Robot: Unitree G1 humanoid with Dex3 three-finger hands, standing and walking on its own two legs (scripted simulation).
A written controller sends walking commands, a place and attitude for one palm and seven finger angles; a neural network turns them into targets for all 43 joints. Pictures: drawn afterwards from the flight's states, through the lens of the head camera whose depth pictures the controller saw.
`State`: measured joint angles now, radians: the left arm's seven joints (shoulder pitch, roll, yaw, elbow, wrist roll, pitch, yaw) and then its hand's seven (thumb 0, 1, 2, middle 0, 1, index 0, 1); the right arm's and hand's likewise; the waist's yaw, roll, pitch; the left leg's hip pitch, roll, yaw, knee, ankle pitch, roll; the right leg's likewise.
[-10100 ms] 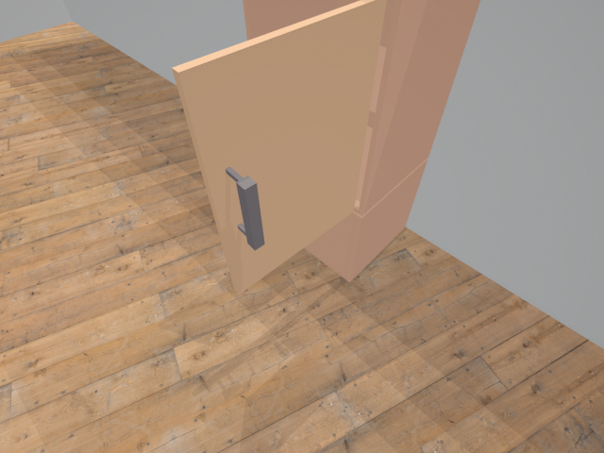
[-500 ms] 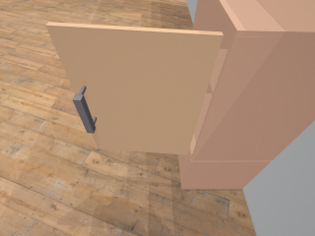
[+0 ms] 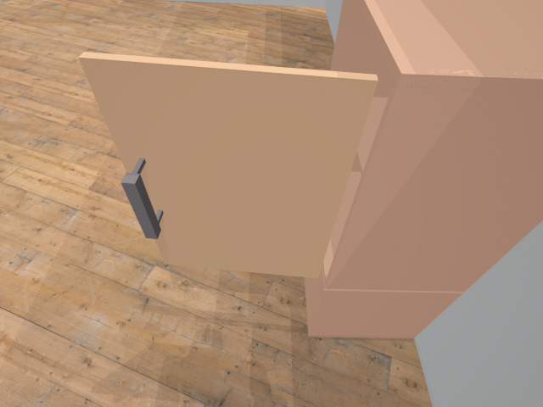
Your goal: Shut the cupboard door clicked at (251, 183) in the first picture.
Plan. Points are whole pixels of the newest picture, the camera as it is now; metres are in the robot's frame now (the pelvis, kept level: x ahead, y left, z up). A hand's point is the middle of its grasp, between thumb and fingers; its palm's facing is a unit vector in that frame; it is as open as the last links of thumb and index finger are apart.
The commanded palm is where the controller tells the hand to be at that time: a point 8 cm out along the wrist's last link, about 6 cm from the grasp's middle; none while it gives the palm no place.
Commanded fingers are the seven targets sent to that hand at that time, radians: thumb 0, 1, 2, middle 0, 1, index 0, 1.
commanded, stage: come to a stop and stand still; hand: left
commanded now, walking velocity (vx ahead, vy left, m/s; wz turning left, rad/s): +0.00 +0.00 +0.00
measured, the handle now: (147, 200) +0.48 +0.29 -0.03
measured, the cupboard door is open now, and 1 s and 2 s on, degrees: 85 85 85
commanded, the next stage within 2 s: look again from close up in 0.68 s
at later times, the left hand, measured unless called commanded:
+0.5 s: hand out of the picture +0.03 +0.18 -0.18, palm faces +0.04 -0.98 -0.18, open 7.4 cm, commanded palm none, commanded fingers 0.00 0.90 0.90 -0.20 -0.30 -0.20 -0.30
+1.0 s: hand out of the picture +0.02 +0.21 -0.19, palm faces +0.00 -0.98 -0.20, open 7.4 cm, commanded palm none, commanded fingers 0.00 0.90 0.90 -0.20 -0.30 -0.20 -0.30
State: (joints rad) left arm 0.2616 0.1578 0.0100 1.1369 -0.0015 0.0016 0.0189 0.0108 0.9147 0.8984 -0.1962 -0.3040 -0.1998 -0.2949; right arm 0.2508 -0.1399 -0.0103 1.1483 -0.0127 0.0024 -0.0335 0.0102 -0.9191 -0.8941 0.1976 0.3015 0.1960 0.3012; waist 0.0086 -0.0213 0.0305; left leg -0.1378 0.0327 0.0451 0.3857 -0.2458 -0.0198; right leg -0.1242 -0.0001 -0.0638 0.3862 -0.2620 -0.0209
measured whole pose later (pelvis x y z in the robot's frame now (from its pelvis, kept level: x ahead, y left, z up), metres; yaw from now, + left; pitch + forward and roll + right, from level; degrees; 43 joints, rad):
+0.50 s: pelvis +0.02 +0.00 +0.00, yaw +0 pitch +0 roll +0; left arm 0.25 0.17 0.01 1.13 0.00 -0.01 0.03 0.01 0.92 0.90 -0.20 -0.30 -0.20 -0.29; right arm 0.27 -0.13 0.00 1.15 -0.01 -0.01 -0.04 0.01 -0.92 -0.89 0.20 0.30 0.20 0.30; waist 0.01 -0.03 0.03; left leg -0.11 0.02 0.04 0.38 -0.28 -0.02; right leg -0.09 -0.01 -0.06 0.37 -0.29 -0.01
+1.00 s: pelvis +0.01 +0.04 -0.01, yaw -1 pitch -1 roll +0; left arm 0.27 0.17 -0.01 1.07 0.01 -0.01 0.05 0.01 0.91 0.90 -0.20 -0.30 -0.20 -0.30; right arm 0.25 -0.18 -0.01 1.04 -0.01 -0.02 -0.03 0.01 -0.92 -0.89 0.20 0.30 0.19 0.30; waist -0.01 -0.01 0.04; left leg -0.18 0.00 0.07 0.54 -0.34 0.03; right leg -0.16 -0.04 -0.04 0.51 -0.34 0.03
